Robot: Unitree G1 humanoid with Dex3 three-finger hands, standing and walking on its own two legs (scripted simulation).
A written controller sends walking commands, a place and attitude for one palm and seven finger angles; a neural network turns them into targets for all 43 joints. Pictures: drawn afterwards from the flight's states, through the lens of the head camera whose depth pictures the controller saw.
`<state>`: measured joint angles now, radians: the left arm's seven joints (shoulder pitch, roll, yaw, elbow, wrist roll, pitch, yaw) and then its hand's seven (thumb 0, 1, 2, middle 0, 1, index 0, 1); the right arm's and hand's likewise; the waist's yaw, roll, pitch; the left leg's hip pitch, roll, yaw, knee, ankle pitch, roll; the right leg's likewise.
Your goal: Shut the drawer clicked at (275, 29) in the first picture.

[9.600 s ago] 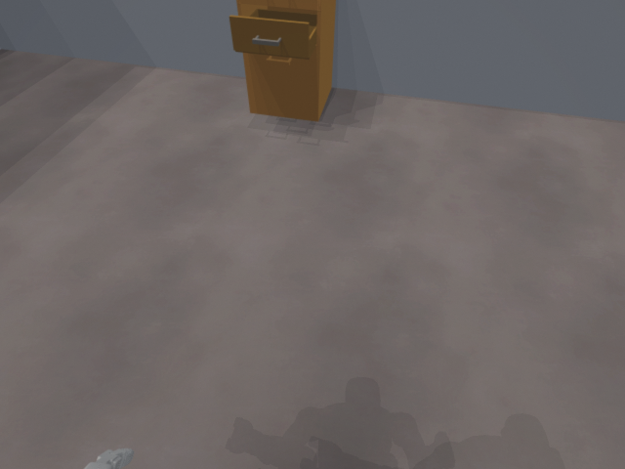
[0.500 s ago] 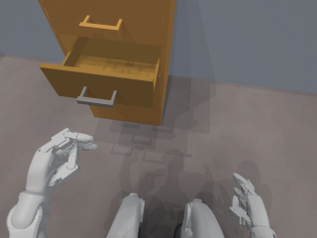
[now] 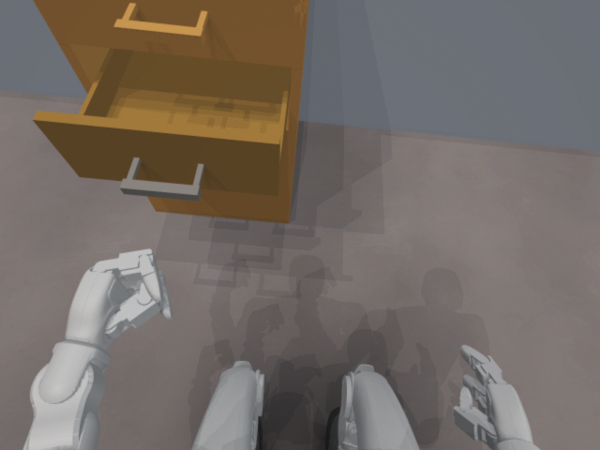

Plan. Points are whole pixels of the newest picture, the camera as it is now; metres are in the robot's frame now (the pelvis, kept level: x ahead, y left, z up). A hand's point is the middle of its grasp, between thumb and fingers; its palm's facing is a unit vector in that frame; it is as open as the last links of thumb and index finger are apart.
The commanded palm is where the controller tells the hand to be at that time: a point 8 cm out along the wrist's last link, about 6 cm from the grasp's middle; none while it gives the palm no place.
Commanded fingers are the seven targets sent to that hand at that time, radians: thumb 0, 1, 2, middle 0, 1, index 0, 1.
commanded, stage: raise the hand and make a fist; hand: left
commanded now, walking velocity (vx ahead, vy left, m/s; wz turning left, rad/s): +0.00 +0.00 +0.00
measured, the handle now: (164, 179) +0.53 +0.26 -0.09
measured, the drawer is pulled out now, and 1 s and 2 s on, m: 0.18 0.18 0.18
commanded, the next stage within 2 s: bring the fist close to the handle in 0.74 s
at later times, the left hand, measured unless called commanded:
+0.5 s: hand (152, 265) +0.33 +0.21 +0.00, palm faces -0.06 -1.00 -0.06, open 3.3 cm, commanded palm +0.31 +0.26 +0.01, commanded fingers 0.00 0.90 0.90 -1.40 -1.60 -1.40 -1.60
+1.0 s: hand (149, 269) +0.33 +0.22 -0.01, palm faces -0.05 -1.00 -0.03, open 3.3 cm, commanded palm +0.33 +0.27 -0.01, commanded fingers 0.00 0.90 0.90 -1.40 -1.60 -1.40 -1.60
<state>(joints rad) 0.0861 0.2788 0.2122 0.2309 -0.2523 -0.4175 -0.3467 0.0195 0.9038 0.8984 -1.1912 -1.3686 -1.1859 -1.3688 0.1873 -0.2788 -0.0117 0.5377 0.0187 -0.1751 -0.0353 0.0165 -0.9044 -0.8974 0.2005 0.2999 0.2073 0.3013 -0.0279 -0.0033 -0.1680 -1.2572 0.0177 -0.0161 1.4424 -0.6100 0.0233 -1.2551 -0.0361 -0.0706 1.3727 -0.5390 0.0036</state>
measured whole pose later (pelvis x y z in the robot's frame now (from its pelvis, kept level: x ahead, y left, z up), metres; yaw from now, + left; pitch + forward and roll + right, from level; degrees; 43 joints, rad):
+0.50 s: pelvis +0.00 -0.02 -0.02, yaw +0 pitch +27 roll -3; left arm -0.11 0.35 0.34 0.39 -0.29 -0.42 -0.44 0.02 0.90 0.90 -1.40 -1.60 -1.39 -1.60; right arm 0.18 -0.27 0.01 0.56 0.02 -0.12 -0.03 0.01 -0.90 -0.90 0.20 0.30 0.21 0.30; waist -0.03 0.01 -0.17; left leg -1.34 0.04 -0.03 1.50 -0.63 0.00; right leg -1.34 -0.02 -0.09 1.44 -0.56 -0.03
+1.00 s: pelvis +0.00 -0.01 -0.02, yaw -1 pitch +28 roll -3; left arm -0.16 0.35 0.35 0.47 -0.29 -0.45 -0.45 0.02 0.90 0.90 -1.40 -1.60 -1.40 -1.60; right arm 0.16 -0.28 0.01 0.56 0.02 -0.14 -0.04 0.01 -0.90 -0.90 0.20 0.30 0.21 0.30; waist -0.03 0.00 -0.19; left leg -1.38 0.03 -0.03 1.52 -0.63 0.00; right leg -1.38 -0.02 -0.08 1.46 -0.56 -0.02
